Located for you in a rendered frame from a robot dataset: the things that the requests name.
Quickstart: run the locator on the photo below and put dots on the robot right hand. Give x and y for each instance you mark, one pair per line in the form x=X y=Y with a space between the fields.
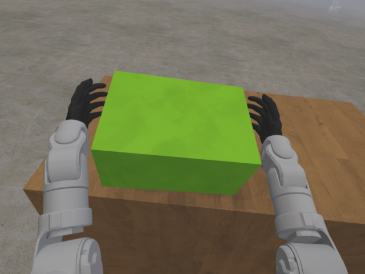
x=269 y=122

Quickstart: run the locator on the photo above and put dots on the left robot upper arm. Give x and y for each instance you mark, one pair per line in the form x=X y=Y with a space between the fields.
x=78 y=256

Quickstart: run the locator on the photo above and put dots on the right robot forearm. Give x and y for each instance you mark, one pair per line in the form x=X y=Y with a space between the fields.
x=296 y=219

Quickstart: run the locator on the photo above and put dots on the carton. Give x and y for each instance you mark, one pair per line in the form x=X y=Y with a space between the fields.
x=160 y=133

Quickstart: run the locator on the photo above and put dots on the robot left hand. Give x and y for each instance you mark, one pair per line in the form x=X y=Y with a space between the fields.
x=80 y=106

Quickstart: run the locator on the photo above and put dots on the right robot upper arm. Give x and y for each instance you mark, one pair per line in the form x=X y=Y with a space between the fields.
x=299 y=258

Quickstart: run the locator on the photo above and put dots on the left robot forearm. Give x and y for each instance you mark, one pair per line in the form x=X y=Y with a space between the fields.
x=65 y=185

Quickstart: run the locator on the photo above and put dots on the pedestal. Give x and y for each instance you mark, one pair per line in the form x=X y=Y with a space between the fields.
x=141 y=231

